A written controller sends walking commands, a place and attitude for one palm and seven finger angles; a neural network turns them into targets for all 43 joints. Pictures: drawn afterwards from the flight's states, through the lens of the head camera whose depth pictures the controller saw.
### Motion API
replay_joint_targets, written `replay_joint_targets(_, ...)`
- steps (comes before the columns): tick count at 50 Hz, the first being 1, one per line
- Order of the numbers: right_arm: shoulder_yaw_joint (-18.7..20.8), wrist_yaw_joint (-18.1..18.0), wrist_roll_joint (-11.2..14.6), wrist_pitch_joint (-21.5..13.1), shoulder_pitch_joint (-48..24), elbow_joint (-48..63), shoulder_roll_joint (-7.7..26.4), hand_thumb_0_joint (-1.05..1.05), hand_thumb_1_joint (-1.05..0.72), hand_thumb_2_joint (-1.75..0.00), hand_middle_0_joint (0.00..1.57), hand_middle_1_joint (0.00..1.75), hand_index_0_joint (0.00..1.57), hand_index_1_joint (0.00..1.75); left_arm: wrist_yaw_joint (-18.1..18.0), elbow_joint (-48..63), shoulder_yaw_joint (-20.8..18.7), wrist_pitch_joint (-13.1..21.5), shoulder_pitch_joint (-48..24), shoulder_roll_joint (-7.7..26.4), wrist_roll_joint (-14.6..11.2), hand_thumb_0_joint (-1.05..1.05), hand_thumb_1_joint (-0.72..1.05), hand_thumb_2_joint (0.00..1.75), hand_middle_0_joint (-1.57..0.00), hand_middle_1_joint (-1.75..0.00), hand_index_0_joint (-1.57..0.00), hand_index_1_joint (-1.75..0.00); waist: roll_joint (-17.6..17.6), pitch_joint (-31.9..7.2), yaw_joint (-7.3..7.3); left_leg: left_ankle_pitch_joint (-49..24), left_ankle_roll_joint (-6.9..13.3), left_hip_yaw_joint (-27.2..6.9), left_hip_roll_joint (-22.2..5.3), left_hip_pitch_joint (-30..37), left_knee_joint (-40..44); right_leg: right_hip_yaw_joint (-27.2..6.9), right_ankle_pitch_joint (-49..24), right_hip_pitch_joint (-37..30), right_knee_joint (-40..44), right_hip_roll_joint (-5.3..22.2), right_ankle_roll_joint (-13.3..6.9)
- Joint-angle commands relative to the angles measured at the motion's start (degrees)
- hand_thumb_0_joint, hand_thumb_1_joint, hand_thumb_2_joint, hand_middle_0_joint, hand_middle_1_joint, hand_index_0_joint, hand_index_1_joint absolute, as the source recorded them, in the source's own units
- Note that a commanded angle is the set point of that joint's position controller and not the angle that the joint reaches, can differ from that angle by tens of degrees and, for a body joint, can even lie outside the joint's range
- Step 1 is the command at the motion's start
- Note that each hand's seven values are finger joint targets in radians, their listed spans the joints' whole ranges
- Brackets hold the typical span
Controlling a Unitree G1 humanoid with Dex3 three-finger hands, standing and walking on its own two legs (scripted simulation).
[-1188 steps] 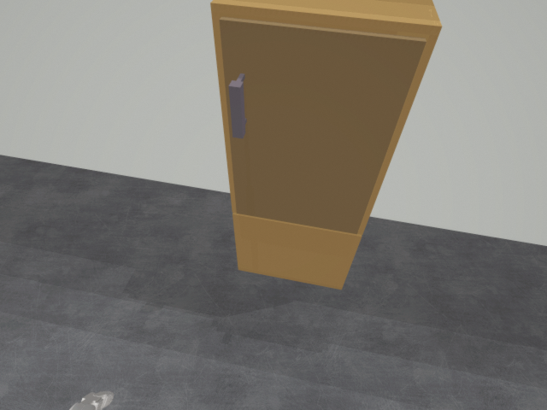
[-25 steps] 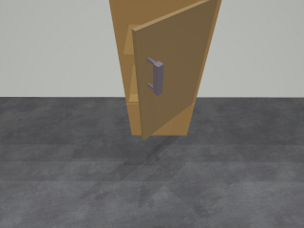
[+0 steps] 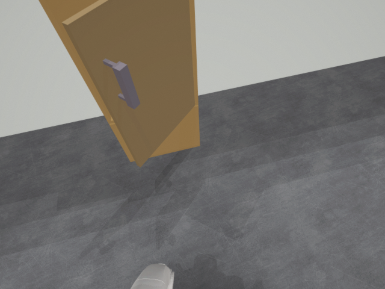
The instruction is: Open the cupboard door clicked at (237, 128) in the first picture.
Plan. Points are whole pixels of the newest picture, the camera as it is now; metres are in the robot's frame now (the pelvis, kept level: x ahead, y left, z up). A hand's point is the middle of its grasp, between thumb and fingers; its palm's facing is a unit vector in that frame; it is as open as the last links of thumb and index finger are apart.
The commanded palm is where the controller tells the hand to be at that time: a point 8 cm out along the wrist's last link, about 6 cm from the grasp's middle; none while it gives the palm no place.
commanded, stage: walk to a spot facing it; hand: left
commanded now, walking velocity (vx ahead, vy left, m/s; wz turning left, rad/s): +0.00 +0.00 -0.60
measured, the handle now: (121, 84) +0.56 +0.23 +0.06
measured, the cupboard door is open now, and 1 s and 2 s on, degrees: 42 42 42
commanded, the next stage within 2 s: none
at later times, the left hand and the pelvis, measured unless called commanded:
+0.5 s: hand (94, 282) +0.13 +0.26 -0.18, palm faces -0.19 -0.96 -0.23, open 7.3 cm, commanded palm none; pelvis +0.02 +0.06 +0.00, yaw -16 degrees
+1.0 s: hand (155, 237) +0.24 +0.13 -0.16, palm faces -0.60 -0.75 -0.26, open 7.3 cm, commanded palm none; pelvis +0.03 +0.03 -0.01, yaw -37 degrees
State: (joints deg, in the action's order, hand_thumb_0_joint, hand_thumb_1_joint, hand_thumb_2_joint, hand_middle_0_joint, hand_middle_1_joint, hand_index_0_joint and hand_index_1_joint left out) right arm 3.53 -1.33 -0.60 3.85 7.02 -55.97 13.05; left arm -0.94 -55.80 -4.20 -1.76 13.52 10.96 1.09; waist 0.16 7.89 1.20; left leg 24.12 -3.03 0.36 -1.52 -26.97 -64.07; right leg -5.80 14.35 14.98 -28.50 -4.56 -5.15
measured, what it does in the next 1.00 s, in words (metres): steps on the spot, turning right: left foot, then right foot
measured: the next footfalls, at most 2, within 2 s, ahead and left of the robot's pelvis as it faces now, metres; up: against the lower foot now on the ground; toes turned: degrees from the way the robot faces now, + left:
left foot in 0.42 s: +0.08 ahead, +0.16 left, +0.00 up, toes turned -17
right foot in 0.84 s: -0.01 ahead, -0.08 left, +0.00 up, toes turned -34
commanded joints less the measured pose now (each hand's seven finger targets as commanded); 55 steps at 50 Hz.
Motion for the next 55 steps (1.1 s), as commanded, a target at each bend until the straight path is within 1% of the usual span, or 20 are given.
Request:
replay_joint_targets(1, 0.94, -0.55, 0.08, -1.49, -1.73, 5.68, 3.41, 0.00, -0.90, -0.90, 0.20, 0.30, 0.20, 0.30, -1.21, 2.92, -2.79, 1.44, 4.88, 11.34, -0.14, 0.00, 0.90, 0.90, -0.20, -0.30, -0.20, -0.30, -5.76, -12.68, 1.03, -2.16, -0.93, -2.70, -0.63, -6.38, 2.10, -17.59, -28.98, -15.59, 7.16, 14.48, -4.41)
replay_joint_targets(12, 1.14, -0.69, 0.63, -2.26, -7.22, 9.45, 3.60, 0.00, -0.90, -0.90, 0.20, 0.30, 0.20, 0.30, -1.00, 4.38, -3.39, 0.93, 5.80, 12.36, 0.72, 0.00, 0.90, 0.90, -0.20, -0.30, -0.20, -0.30, -8.06, -9.79, 1.91, 0.77, -0.50, -4.00, 1.42, -2.96, 12.25, -25.79, -26.82, -10.50, 6.77, 13.88, -6.36)
replay_joint_targets(17, 1.18, -0.92, 1.17, -3.22, -1.88, 8.97, 3.93, 0.00, -0.90, -0.90, 0.20, 0.30, 0.20, 0.30, -0.88, 6.21, -3.50, 0.56, 1.38, 12.73, 0.57, 0.00, 0.90, 0.90, -0.20, -0.30, -0.20, -0.30, -7.78, -11.64, -0.92, -5.03, 0.54, -4.49, 2.73, 10.89, 30.41, -26.26, -25.17, -3.01, 3.40, 10.60, -3.08)
replay_joint_targets(18, 1.28, -1.26, 1.16, -3.66, 1.83, 7.93, 5.09, 0.00, -0.90, -0.90, 0.20, 0.30, 0.20, 0.30, -0.85, 6.77, -3.25, 0.48, -0.16, 12.19, 0.15, 0.00, 0.90, 0.90, -0.20, -0.30, -0.20, -0.30, -5.58, -13.26, -2.86, -10.45, 0.79, -4.61, 1.27, 19.83, 38.48, -23.53, -20.38, 1.81, 0.92, 8.58, -0.70)
replay_joint_targets(19, 1.77, -1.72, 0.60, -4.42, 4.14, 7.63, 8.95, 0.00, -0.90, -0.90, 0.20, 0.30, 0.20, 0.30, -0.51, 7.64, -2.75, 0.42, 0.48, 9.46, -0.49, 0.00, 0.90, 0.90, -0.20, -0.30, -0.20, -0.30, 4.55, -14.74, -3.47, -9.64, 3.65, -13.82, -8.29, 29.09, 46.03, -16.98, -5.45, 11.41, -5.14, 2.29, 2.40)
replay_joint_targets(20, 2.64, -1.84, -0.28, -4.58, 4.95, 8.67, 14.06, 0.00, -0.90, -0.90, 0.20, 0.30, 0.20, 0.30, 0.46, 8.50, -2.21, 0.64, 1.41, 7.74, -0.98, 0.00, 0.90, 0.90, -0.20, -0.30, -0.20, -0.30, 19.18, -14.15, -2.89, -14.55, 9.80, -28.61, -23.56, 31.02, 49.99, -5.02, 21.01, 19.50, -19.01, -2.71, 6.25)
replay_joint_targets(21, 2.10, -1.97, -0.83, -4.14, 5.04, 9.32, 13.56, 0.00, -0.90, -0.90, 0.20, 0.30, 0.20, 0.30, 0.76, 8.75, -2.52, 0.59, -0.70, 10.27, -0.11, 0.00, 0.90, 0.90, -0.20, -0.30, -0.20, -0.30, 12.49, -10.74, -3.23, -18.86, 14.05, -29.93, -27.27, 24.22, 49.34, -1.51, 21.25, 19.14, -28.57, 1.00, 7.58)
replay_joint_targets(22, 1.59, -2.15, -1.03, -4.00, 1.77, 11.02, 12.39, 0.00, -0.90, -0.90, 0.20, 0.30, 0.20, 0.30, 1.30, 9.80, -2.64, 0.81, -0.11, 10.02, 0.17, 0.00, 0.90, 0.90, -0.20, -0.30, -0.20, -0.30, 7.04, -8.06, -0.99, -20.37, 15.30, -25.74, -26.48, 18.30, 48.62, 0.13, 18.75, 17.80, -32.03, 3.46, 8.55)
replay_joint_targets(24, 0.68, -1.93, -1.54, -4.47, 2.73, 10.17, 9.22, 0.00, -0.90, -0.90, 0.20, 0.30, 0.20, 0.30, 1.90, 7.60, -2.91, 0.23, -0.77, 9.11, 0.73, 0.00, 0.90, 0.90, -0.20, -0.30, -0.20, -0.30, 10.06, -7.68, -0.30, -37.65, 12.10, -14.44, -18.17, 18.69, 44.61, 1.11, 13.73, 19.18, -39.44, 3.52, 8.89)
replay_joint_targets(26, 0.45, -1.94, -1.27, -4.60, 3.49, 9.98, 8.45, 0.00, -0.90, -0.90, 0.20, 0.30, 0.20, 0.30, 2.58, 7.95, -2.44, -0.34, -0.48, 8.11, 0.25, 0.00, 0.90, 0.90, -0.20, -0.30, -0.20, -0.30, 10.93, -9.55, -0.20, -41.55, 10.25, -6.03, -14.60, 21.28, 42.81, 3.55, 10.57, 19.07, -40.23, 4.41, 9.21)
replay_joint_targets(35, 1.15, -1.11, -1.38, -4.38, 10.85, 6.73, 10.87, 0.00, -0.90, -0.90, 0.20, 0.30, 0.20, 0.30, 3.70, 9.63, -0.83, -0.67, -7.92, 6.70, 0.03, 0.00, 0.90, 0.90, -0.20, -0.30, -0.20, -0.30, 12.34, -8.14, -3.32, -39.11, 9.46, 0.53, -16.24, 21.89, 41.55, 10.59, 9.63, 11.81, -19.88, 5.69, 7.70)
replay_joint_targets(37, 1.40, -0.79, -1.36, -4.34, 11.28, 6.55, 11.63, 0.00, -0.90, -0.90, 0.20, 0.30, 0.20, 0.30, 3.53, 9.61, -0.60, -0.41, -7.69, 7.25, -0.06, 0.00, 0.90, 0.90, -0.20, -0.30, -0.20, -0.30, 12.86, -8.68, -3.37, -41.20, 9.10, 1.09, -17.04, 21.85, 39.46, 11.37, 9.99, 7.72, -14.53, 4.89, 6.62)
replay_joint_targets(39, 1.63, -0.69, -0.97, -4.27, 10.23, 6.64, 11.94, 0.00, -0.90, -0.90, 0.20, 0.30, 0.20, 0.30, 3.29, 8.49, -0.89, 0.05, -4.21, 8.08, -0.23, 0.00, 0.90, 0.90, -0.20, -0.30, -0.20, -0.30, 10.64, -10.40, -1.11, -40.46, 6.50, 3.39, -16.44, 19.54, 33.96, 11.33, 2.24, -1.08, -3.44, 4.52, 5.19)
replay_joint_targets(40, 1.66, -0.48, -0.47, -4.20, 9.37, 7.02, 11.53, 0.00, -0.90, -0.90, 0.20, 0.30, 0.20, 0.30, 2.95, 7.03, -1.45, 0.57, 0.02, 10.21, -0.04, 0.00, 0.90, 0.90, -0.20, -0.30, -0.20, -0.30, 6.31, -12.33, 1.28, -35.49, 3.72, 5.59, -14.49, 13.88, 26.33, 8.62, -8.14, -11.12, 3.86, 6.55, 3.73)
replay_joint_targets(41, 0.79, -0.15, 0.39, -4.07, 8.64, 9.02, 6.95, 0.00, -0.90, -0.90, 0.20, 0.30, 0.20, 0.30, 1.81, 5.73, -2.91, 1.32, 5.07, 17.42, 0.67, 0.00, 0.90, 0.90, -0.20, -0.30, -0.20, -0.30, -13.19, -15.16, 3.20, -11.11, -0.36, 11.93, -6.81, -1.14, 12.10, -11.92, -28.41, -22.98, 8.19, 21.76, -1.75)
replay_joint_targets(42, 0.18, -0.37, 0.33, -3.45, 4.88, 11.06, 6.30, 0.00, -0.90, -0.90, 0.20, 0.30, 0.20, 0.30, 0.89, 4.50, -3.59, 1.28, 8.06, 20.55, -0.27, 0.00, 0.90, 0.90, -0.20, -0.30, -0.20, -0.30, -18.06, -14.78, 5.23, 14.30, -1.21, 6.03, -2.79, -7.07, 1.41, -18.91, -45.06, -20.38, 6.90, 29.40, -7.72)
replay_joint_targets(43, 0.13, -0.73, 0.50, -2.89, 5.75, 10.06, 7.06, 0.00, -0.90, -0.90, 0.20, 0.30, 0.20, 0.30, 0.27, 4.75, -3.35, 1.00, 6.67, 19.51, -0.42, 0.00, 0.90, 0.90, -0.20, -0.30, -0.20, -0.30, -14.61, -13.52, 4.19, 12.34, -0.39, -0.02, -4.73, -8.55, -2.99, -16.41, -35.54, -18.04, 7.02, 28.13, -10.07)
replay_joint_targets(44, 0.28, -0.37, 0.41, -2.82, 4.03, 9.93, 5.84, 0.00, -0.90, -0.90, 0.20, 0.30, 0.20, 0.30, -0.11, 6.09, -3.09, 0.63, 2.45, 16.99, -0.26, 0.00, 0.90, 0.90, -0.20, -0.30, -0.20, -0.30, -11.79, -9.44, 2.84, 8.26, -0.72, -0.30, -5.42, -10.80, -3.36, -14.85, -27.29, -14.45, 7.90, 23.97, -9.00)
replay_joint_targets(48, 0.44, 0.09, 0.11, -2.14, 6.20, 7.43, 5.16, 0.00, -0.90, -0.90, 0.20, 0.30, 0.20, 0.30, -0.46, 8.27, -2.03, 0.99, -4.02, 13.69, 0.06, 0.00, 0.90, 0.90, -0.20, -0.30, -0.20, -0.30, -8.77, -10.75, -1.47, 0.12, -2.08, 1.17, -4.01, -2.71, 2.36, -7.60, -28.11, -7.20, 6.39, 17.18, -5.49)
replay_joint_targets(55, 0.83, 0.85, -0.20, -3.68, 5.76, 8.64, 4.52, 0.00, -0.90, -0.90, 0.20, 0.30, 0.20, 0.30, 1.06, 7.91, -2.87, 1.11, -4.13, 14.63, 0.60, 0.00, 0.90, 0.90, -0.20, -0.30, -0.20, -0.30, -11.24, -7.32, -1.20, -0.07, -1.02, 3.31, -0.30, 6.90, 22.83, -15.60, 8.62, 0.85, 10.80, 14.81, -5.37)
